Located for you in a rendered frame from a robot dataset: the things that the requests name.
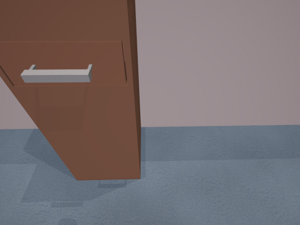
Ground handle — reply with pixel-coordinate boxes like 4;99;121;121
20;64;93;83

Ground drawer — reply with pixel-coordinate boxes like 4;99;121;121
0;41;127;86

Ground cabinet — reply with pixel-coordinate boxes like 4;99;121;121
0;0;141;180

